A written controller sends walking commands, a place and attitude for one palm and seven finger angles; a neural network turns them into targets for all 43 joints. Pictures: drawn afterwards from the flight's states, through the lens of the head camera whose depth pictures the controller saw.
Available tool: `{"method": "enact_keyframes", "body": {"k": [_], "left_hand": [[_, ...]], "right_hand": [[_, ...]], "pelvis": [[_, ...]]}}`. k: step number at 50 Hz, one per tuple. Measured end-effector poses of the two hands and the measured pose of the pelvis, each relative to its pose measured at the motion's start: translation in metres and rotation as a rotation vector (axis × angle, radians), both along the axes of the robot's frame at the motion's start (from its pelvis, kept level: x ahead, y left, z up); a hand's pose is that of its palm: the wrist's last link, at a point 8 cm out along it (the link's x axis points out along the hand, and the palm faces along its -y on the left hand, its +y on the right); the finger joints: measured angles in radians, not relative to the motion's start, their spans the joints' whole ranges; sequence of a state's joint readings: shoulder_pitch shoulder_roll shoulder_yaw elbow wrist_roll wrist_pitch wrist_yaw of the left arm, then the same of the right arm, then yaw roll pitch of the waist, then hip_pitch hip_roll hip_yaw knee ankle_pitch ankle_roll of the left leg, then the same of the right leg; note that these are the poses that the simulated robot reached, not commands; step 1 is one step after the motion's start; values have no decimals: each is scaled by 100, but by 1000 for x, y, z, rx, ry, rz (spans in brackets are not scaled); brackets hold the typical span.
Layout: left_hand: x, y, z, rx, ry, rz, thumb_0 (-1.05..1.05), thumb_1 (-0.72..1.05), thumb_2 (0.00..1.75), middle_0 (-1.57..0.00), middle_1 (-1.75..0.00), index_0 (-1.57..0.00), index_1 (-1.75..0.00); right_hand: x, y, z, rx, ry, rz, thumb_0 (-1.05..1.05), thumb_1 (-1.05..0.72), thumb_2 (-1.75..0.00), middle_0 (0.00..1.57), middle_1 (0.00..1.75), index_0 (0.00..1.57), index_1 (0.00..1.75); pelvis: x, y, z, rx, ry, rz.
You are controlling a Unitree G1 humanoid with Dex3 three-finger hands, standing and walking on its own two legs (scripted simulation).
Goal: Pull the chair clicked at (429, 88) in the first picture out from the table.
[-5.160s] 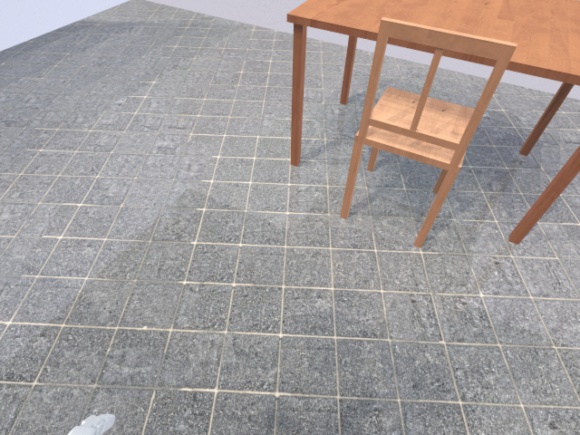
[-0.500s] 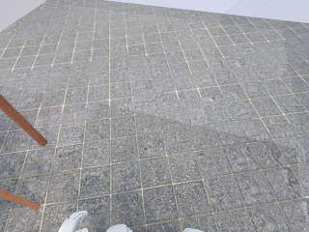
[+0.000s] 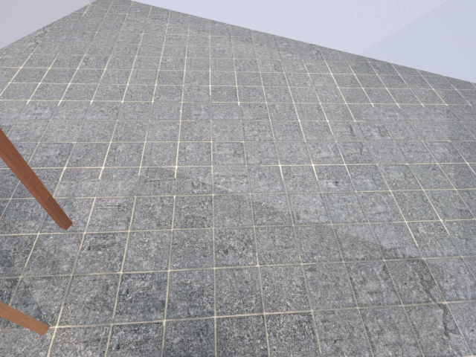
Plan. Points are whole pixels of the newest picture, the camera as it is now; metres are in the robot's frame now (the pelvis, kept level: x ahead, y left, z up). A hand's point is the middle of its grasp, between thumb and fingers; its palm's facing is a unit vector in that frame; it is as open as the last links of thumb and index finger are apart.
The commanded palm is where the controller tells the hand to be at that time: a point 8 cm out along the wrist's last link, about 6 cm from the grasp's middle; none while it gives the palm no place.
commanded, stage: turn to face it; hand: left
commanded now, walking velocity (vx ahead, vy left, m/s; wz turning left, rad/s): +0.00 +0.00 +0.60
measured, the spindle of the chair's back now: out of the picture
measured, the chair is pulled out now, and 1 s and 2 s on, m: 0.00 0.00 0.00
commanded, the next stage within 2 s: take the last steps up to it in 2.00 s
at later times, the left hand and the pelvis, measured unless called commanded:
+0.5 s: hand out of the picture +0.00 +0.17 -0.16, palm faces +0.32 -0.91 -0.24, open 7.4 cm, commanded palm none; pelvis -0.01 -0.04 +0.00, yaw +20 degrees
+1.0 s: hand out of the picture -0.03 +0.23 -0.15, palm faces +0.58 -0.77 -0.27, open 7.4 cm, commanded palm none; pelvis -0.01 -0.01 +0.00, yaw +36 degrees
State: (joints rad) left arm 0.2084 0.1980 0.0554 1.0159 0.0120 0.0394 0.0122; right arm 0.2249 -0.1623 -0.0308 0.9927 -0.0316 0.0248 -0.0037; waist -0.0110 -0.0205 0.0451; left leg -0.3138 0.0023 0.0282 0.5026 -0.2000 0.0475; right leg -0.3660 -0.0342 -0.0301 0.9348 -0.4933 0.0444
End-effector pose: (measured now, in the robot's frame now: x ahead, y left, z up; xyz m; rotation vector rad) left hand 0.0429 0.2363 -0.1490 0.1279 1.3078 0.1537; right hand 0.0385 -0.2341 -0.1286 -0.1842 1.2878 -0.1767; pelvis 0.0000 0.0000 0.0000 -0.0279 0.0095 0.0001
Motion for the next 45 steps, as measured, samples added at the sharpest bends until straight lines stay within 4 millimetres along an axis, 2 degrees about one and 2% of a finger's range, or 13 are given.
{"method": "enact_keyframes", "body": {"k": [6,11,15,20,25,31,35,39,45], "left_hand": [[-1,5,12,50,-23,47,0,91,90,-19,-30,-20,-30],[2,-6,22,96,-107,96,0,91,90,-19,-30,-20,-30],[-12,-18,29,126,-148,143,0,91,90,-19,-30,-20,-30],[-37,-27,33,118,-131,201,0,91,90,-20,-30,-20,-30],[-67,-28,24,86,-101,273,0,90,90,-20,-30,-20,-30],[-122,-7,-6,45,-29,401,0,90,90,-20,-30,-20,-30],[-150,10,-10,50,39,465,0,91,90,-20,-30,-20,-30],[-153,24,2,66,10,506,0,91,90,-19,-30,-20,-30],[-137,33,18,108,-71,546,0,91,90,-19,-30,-19,-30]], "right_hand": [[3,-16,-3,4,25,35,0,-91,-90,20,30,20,30],[13,-42,-14,15,32,82,0,-91,-90,20,30,20,30],[34,-59,-20,15,24,141,1,-91,-90,20,30,20,30],[69,-61,-9,10,-20,222,1,-91,-90,19,30,20,30],[106,-41,-1,-3,-49,328,1,-91,-90,19,30,19,30],[153,15,3,-31,-134,491,1,-91,-90,19,30,19,30],[164,46,14,-32,-188,551,0,-91,-90,19,30,20,30],[161,61,20,-29,-171,587,0,-90,-90,20,30,20,30],[154,69,13,2,-114,621,0,-90,-90,20,30,20,30]], "pelvis": [[-4,-10,2,-1,15,64],[-9,-31,-4,12,17,136],[-12,-43,-6,28,5,201],[-11,-47,0,50,-5,274],[-13,-40,0,58,3,343],[-18,-14,-16,30,20,428],[-22,-5,-13,15,16,462],[-21,0,-3,0,10,505],[-15,0,1,4,10,572]]}}
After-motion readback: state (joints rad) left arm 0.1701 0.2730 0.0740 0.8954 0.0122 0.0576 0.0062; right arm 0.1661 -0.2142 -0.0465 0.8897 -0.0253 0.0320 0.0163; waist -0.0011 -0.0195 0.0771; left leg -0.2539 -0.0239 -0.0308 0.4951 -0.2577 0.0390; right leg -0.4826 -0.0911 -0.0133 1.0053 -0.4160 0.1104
